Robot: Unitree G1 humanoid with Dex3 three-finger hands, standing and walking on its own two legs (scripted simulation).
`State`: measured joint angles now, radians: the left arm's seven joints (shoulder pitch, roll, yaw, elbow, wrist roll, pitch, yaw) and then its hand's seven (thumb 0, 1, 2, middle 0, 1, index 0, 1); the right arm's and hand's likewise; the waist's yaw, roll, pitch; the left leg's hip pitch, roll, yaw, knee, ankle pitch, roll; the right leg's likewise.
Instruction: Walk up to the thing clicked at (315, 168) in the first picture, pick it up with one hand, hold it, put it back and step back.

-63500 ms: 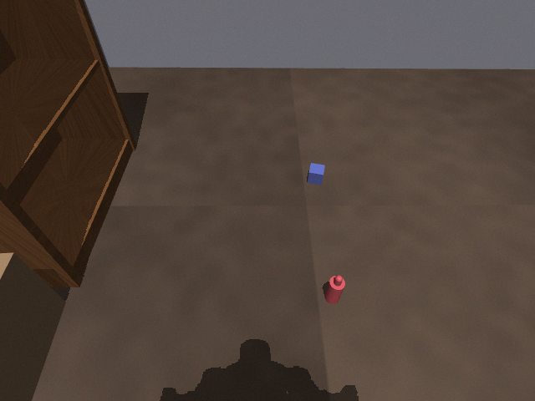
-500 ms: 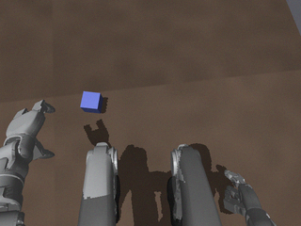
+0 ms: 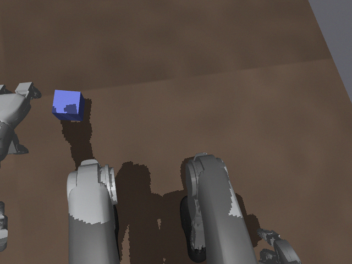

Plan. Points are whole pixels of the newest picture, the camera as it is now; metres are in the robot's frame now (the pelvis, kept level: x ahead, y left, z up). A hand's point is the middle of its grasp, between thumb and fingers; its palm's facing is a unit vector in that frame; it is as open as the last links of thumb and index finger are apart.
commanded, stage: rise first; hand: left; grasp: from above
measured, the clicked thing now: (69, 106) +0.53 +0.27 -0.33
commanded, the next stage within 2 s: none
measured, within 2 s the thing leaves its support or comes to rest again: neither
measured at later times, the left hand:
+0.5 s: hand (29, 118) +0.44 +0.32 -0.19, palm faces -0.49 -0.04 -0.87, open 14.2 cm
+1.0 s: hand (37, 112) +0.47 +0.31 -0.21, palm faces -0.46 -0.01 -0.89, open 14.2 cm
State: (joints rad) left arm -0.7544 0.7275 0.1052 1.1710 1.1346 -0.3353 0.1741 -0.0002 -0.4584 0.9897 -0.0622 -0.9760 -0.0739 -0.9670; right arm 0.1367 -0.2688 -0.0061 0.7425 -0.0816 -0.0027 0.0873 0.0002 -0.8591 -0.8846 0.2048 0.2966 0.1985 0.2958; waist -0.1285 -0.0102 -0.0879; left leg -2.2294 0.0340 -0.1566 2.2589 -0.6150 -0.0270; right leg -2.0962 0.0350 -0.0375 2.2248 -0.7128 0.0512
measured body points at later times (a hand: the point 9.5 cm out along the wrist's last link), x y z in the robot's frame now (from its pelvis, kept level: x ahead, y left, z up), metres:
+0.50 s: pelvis +0.01 +0.00 -0.03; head +0.24 +0.08 +0.34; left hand +0.46 +0.32 -0.14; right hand +0.09 -0.28 -0.14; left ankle +0.10 +0.14 -0.34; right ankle +0.09 -0.14 -0.34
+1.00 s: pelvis +0.01 +0.00 -0.05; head +0.25 +0.07 +0.32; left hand +0.49 +0.31 -0.16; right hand +0.08 -0.28 -0.16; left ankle +0.10 +0.14 -0.34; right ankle +0.10 -0.14 -0.34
